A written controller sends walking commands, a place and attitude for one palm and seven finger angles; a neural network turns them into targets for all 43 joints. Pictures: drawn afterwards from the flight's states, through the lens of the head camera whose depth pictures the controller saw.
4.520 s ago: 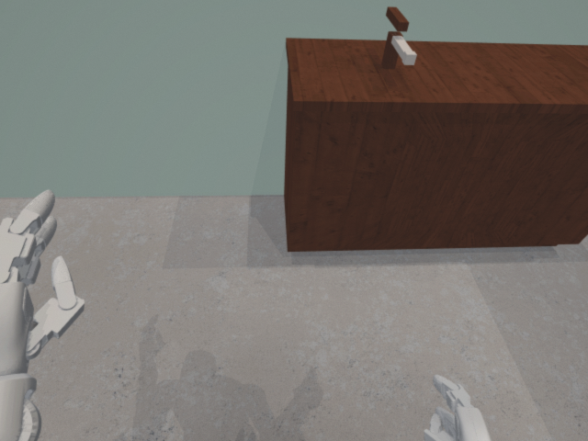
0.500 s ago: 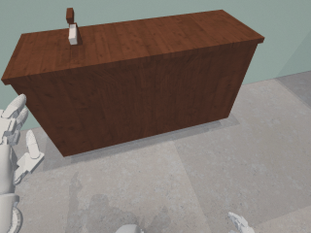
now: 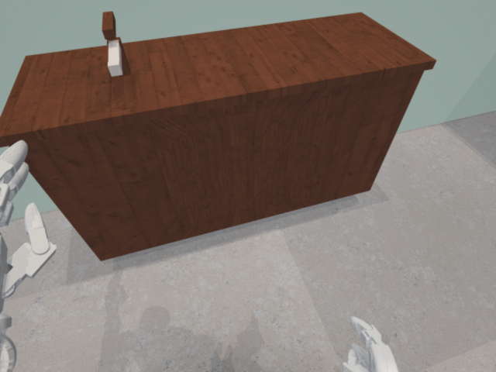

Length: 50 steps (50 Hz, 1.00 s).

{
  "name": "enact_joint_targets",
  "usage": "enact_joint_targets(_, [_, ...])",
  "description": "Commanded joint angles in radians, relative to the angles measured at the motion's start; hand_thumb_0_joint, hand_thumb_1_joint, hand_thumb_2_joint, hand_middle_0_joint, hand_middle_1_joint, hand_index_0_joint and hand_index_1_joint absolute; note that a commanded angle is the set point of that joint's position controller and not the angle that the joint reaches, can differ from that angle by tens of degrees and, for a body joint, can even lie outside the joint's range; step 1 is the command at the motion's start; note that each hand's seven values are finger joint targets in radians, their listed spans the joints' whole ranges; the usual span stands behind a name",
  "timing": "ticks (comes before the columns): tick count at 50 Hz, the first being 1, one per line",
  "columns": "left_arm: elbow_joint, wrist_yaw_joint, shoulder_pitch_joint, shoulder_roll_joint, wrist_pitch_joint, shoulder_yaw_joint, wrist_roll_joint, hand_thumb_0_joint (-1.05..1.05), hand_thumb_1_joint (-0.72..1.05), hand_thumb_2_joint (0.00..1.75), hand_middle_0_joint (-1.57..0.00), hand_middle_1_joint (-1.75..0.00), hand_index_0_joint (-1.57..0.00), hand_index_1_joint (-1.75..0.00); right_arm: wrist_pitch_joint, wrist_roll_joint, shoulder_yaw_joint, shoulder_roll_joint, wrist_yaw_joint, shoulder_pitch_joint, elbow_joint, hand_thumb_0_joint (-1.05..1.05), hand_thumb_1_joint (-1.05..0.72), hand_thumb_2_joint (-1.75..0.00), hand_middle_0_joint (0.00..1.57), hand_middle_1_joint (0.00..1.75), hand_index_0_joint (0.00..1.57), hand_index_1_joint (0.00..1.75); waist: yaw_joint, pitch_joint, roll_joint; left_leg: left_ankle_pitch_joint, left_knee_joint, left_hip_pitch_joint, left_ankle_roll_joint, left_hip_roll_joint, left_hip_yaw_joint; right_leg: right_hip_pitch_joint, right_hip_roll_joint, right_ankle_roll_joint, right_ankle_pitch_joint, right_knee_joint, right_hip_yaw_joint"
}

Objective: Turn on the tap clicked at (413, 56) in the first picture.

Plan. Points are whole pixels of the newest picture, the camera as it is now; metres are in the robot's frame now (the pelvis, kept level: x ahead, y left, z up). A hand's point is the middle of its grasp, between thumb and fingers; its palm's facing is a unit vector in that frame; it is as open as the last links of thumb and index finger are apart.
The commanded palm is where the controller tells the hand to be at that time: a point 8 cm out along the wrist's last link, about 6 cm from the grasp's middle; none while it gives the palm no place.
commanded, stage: take the last steps up to it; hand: left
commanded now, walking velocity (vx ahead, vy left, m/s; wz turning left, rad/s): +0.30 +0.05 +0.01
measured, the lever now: (115, 68) +0.77 +0.40 +0.10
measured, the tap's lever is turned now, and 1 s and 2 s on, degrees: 0 0 0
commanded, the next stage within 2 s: come to a stop and stand still in 1.44 s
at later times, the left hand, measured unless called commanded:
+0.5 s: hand (65, 162) +0.34 +0.27 +0.19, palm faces +0.38 -0.84 -0.39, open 7.4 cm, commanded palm +0.27 +0.32 +0.19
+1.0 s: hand (99, 124) +0.43 +0.27 +0.18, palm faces +0.41 -0.83 -0.38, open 7.4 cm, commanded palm +0.38 +0.31 +0.19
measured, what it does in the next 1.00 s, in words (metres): walks ahead: left foot, then right foot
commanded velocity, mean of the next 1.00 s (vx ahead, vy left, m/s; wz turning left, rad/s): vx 0.29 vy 0.03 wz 0.01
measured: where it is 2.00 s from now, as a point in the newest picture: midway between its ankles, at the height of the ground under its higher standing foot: (253, 347)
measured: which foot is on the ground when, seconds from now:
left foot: down 0.00-0.00, up 0.02-0.30, down 0.32-0.66, up 0.68-0.96, down 0.98-1.00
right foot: down 0.00-0.32, up 0.34-0.64, down 0.66-0.98, up 1.00-1.00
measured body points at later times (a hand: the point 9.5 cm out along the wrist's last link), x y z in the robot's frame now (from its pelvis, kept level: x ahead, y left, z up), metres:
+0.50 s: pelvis +0.10 +0.04 +0.01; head +0.13 +0.05 +0.46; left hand +0.31 +0.32 +0.22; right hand +0.27 -0.19 -0.07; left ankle +0.13 +0.16 -0.73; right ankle +0.09 -0.08 -0.66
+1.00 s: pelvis +0.22 +0.04 +0.00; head +0.24 +0.05 +0.45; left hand +0.40 +0.31 +0.20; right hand +0.38 -0.23 -0.07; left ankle +0.27 +0.15 -0.73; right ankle +0.18 -0.08 -0.72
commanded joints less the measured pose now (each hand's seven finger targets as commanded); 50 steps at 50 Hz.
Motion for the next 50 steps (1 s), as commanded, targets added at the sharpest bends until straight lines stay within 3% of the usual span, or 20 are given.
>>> enact_joint_targets(1, [-0.08,0.024,-0.15,0.194,-0.022,0.142,-0.016,0.0,0.9,0.9,-0.2,-0.3,-0.2,-0.3,-0.027,0.006,-0.07,-0.171,-0.012,-0.138,-0.144,0.0,-0.9,-0.9,0.2,0.3,0.2,0.3,0.026,-0.036,-0.367,-0.239,0.463,-0.428,-0.008,-0.053,-0.073,0.25,-0.393,-0.197,-0.225,-0.428,0.741])
enact_joint_targets(4, [-0.113,0.008,-0.198,0.156,-0.05,0.101,-0.011,0.0,0.9,0.9,-0.2,-0.3,-0.2,-0.3,-0.013,0.006,-0.053,-0.161,-0.004,-0.127,-0.096,0.0,-0.9,-0.9,0.2,0.3,0.2,0.3,-0.005,-0.033,-0.136,-0.092,0.579,-0.437,-0.033,0.008,-0.156,0.239,-0.343,-0.194,0.065,-0.36,0.475])
enact_joint_targets(7, [-0.137,0.014,-0.155,0.142,-0.065,0.082,0.002,0.0,0.9,0.9,-0.2,-0.3,-0.2,-0.3,-0.007,0.0,-0.052,-0.161,-0.011,-0.13,-0.104,0.0,-0.9,-0.9,0.2,0.3,0.2,0.3,-0.005,-0.062,-0.128,-0.046,0.347,-0.288,-0.024,0.013,-0.092,0.195,-0.282,-0.156,0.326,-0.304,0.255])
enact_joint_targets(11, [-0.224,0.034,-0.1,0.159,-0.064,0.112,-0.004,0.0,0.9,0.9,-0.2,-0.3,-0.2,-0.3,-0.015,-0.007,-0.061,-0.15,-0.011,-0.124,-0.148,0.0,-0.9,-0.9,0.2,0.3,0.2,0.3,0.022,-0.103,-0.173,0.004,0.035,-0.092,-0.005,-0.04,0.027,0.201,-0.243,-0.145,0.259,-0.263,0.189])
enact_joint_targets(14, [-0.259,0.044,-0.096,0.159,-0.063,0.116,-0.01,0.0,0.9,0.9,-0.2,-0.3,-0.2,-0.3,-0.014,-0.002,-0.084,-0.169,-0.024,-0.082,-0.162,0.0,-0.9,-0.9,0.2,0.3,0.2,0.3,-0.006,-0.133,-0.055,0.12,-0.169,0.137,-0.001,-0.045,0.039,0.143,-0.173,-0.086,0.166,-0.089,0.134])
enact_joint_targets(15, [-0.287,0.043,-0.12,0.153,-0.074,0.111,-0.012,0.0,0.9,0.9,-0.2,-0.3,-0.2,-0.3,-0.016,0.004,-0.095,-0.193,-0.029,-0.067,-0.168,0.0,-0.9,-0.9,0.2,0.3,0.2,0.3,-0.025,-0.157,0.111,0.12,-0.223,0.267,0.041,0.035,-0.091,0.025,-0.113,-0.045,0.124,0.116,0.096])
enact_joint_targets(16, [-0.299,0.043,-0.135,0.153,-0.084,0.116,-0.012,0.0,0.9,0.9,-0.2,-0.3,-0.2,-0.3,-0.015,0.007,-0.106,-0.22,-0.024,-0.074,-0.175,0.0,-0.9,-0.9,0.2,0.3,0.2,0.3,-0.023,-0.17,0.341,0.267,-0.27,0.399,0.138,0.251,-0.408,-0.21,0.0,0.011,-0.186,0.366,0.033])
enact_joint_targets(18, [-0.184,0.03,-0.127,0.192,-0.094,0.146,-0.009,0.0,0.9,0.9,-0.2,-0.3,-0.2,-0.3,-0.022,-0.001,-0.086,-0.188,-0.013,-0.099,-0.157,0.0,-0.9,-0.9,0.2,0.3,0.2,0.3,-0.025,-0.106,0.294,0.076,-0.375,0.241,0.247,0.356,-0.59,-0.326,-0.026,0.002,-0.257,0.613,0.155])
enact_joint_targets(20, [-0.243,0.016,-0.114,0.174,-0.098,0.132,-0.011,0.0,0.9,0.9,-0.2,-0.3,-0.2,-0.3,-0.035,0.009,-0.091,-0.182,-0.007,-0.095,-0.14,0.0,-0.9,-0.9,0.2,0.3,0.2,0.3,-0.018,-0.098,0.183,0.21,-0.314,0.271,0.24,0.309,-0.449,-0.392,-0.06,0.019,-0.174,0.588,0.157])
enact_joint_targets(24, [-0.249,0.006,-0.015,0.133,-0.076,0.113,-0.014,0.0,0.9,0.9,-0.2,-0.3,-0.2,-0.3,-0.048,0.011,-0.085,-0.183,0.007,-0.083,-0.138,0.0,-0.9,-0.9,0.2,0.3,0.2,0.3,-0.006,-0.12,0.203,0.275,-0.312,0.154,0.164,0.214,-0.19,-0.198,-0.044,0.029,-0.04,0.312,0.06])
enact_joint_targets(31, [-0.143,0.017,-0.079,0.148,-0.036,0.121,-0.01,0.0,0.9,0.9,-0.2,-0.3,-0.2,-0.3,-0.029,0.008,-0.066,-0.169,-0.019,-0.105,-0.14,0.0,-0.9,-0.9,0.2,0.3,0.2,0.3,-0.002,-0.11,0.111,-0.022,-0.137,-0.02,0.083,0.159,-0.082,0.173,0.004,0.021,0.038,-0.11,-0.011])
enact_joint_targets(32, [-0.139,0.02,-0.099,0.161,-0.034,0.124,-0.001,0.0,0.9,0.9,-0.2,-0.3,-0.2,-0.3,-0.022,0.009,-0.067,-0.158,-0.019,-0.095,-0.138,0.0,-0.9,-0.9,0.2,0.3,0.2,0.3,0.002,-0.121,-0.036,-0.075,0.066,-0.109,0.057,0.092,-0.028,0.243,-0.086,-0.028,-0.003,-0.192,0.139])
enact_joint_targets(33, [-0.131,0.026,-0.112,0.199,-0.029,0.143,0.002,0.0,0.9,0.9,-0.2,-0.3,-0.2,-0.3,-0.016,0.009,-0.059,-0.134,-0.016,-0.096,-0.146,0.0,-0.9,-0.9,0.2,0.3,0.2,0.3,0.003,-0.116,-0.295,-0.211,0.333,-0.307,0.012,-0.038,0.025,0.319,-0.295,-0.134,0.014,-0.307,0.512])
enact_joint_targets(34, [-0.135,0.026,-0.157,0.199,-0.026,0.15,-0.011,0.0,0.9,0.9,-0.2,-0.3,-0.2,-0.3,-0.028,0.004,-0.06,-0.159,-0.008,-0.133,-0.153,0.0,-0.9,-0.9,0.2,0.3,0.2,0.3,0.02,-0.109,-0.321,-0.261,0.515,-0.386,-0.003,-0.048,-0.078,0.298,-0.403,-0.202,-0.033,-0.367,0.67])
enact_joint_targets(35, [-0.154,0.022,-0.171,0.196,-0.035,0.137,-0.02,0.0,0.9,0.9,-0.2,-0.3,-0.2,-0.3,-0.032,0.007,-0.069,-0.166,0.0,-0.125,-0.13,0.0,-0.9,-0.9,0.2,0.3,0.2,0.3,0.006,-0.086,-0.303,-0.202,0.613,-0.417,-0.014,-0.021,-0.148,0.286,-0.411,-0.221,-0.057,-0.382,0.672])
enact_joint_targets(39, [-0.193,0.021,-0.096,0.161,-0.063,0.129,-0.006,0.0,0.9,0.9,-0.2,-0.3,-0.2,-0.3,0.0,0.004,-0.054,-0.151,-0.003,-0.138,-0.108,0.0,-0.9,-0.9,0.2,0.3,0.2,0.3,-0.006,-0.105,-0.111,-0.096,0.431,-0.311,-0.027,0.023,-0.117,0.24,-0.31,-0.165,0.339,-0.281,0.266])
enact_joint_targets(46, [-0.238,0.049,-0.071,0.151,-0.06,0.124,-0.013,0.0,0.9,0.9,-0.2,-0.3,-0.2,-0.3,-0.002,-0.005,-0.073,-0.154,-0.018,-0.094,-0.161,0.0,-0.9,-0.9,0.2,0.3,0.2,0.3,0.001,-0.132,-0.129,0.106,-0.117,0.061,-0.007,-0.064,0.053,0.173,-0.204,-0.103,0.201,-0.171,0.144])
enact_joint_targets(48, [-0.251,0.047,-0.118,0.149,-0.07,0.114,-0.013,0.0,0.9,0.9,-0.2,-0.3,-0.2,-0.3,-0.001,0.004,-0.096,-0.193,-0.029,-0.072,-0.17,0.0,-0.9,-0.9,0.2,0.3,0.2,0.3,-0.021,-0.136,0.067,0.11,-0.211,0.238,0.046,0.035,-0.092,0.021,-0.13,-0.047,0.1,0.06,0.104])
enact_joint_targets(49, [-0.256,0.045,-0.135,0.135,-0.075,0.099,-0.013,0.0,0.9,0.9,-0.2,-0.3,-0.2,-0.3,-0.002,0.009,-0.101,-0.211,-0.028,-0.075,-0.176,0.0,-0.9,-0.9,0.2,0.3,0.2,0.3,-0.023,-0.136,0.289,0.217,-0.268,0.339,0.13,0.223,-0.381,-0.172,-0.018,0.006,-0.128,0.288,0.03])
enact_joint_targets(50, [-0.193,0.039,-0.128,0.155,-0.085,0.11,-0.007,0.0,0.9,0.9,-0.2,-0.3,-0.2,-0.3,-0.007,0.001,-0.083,-0.19,-0.023,-0.091,-0.172,0.0,-0.9,-0.9,0.2,0.3,0.2,0.3,-0.024,-0.112,0.324,0.135,-0.363,0.269,0.207,0.331,-0.558,-0.241,0.008,0.001,-0.293,0.484,0.091])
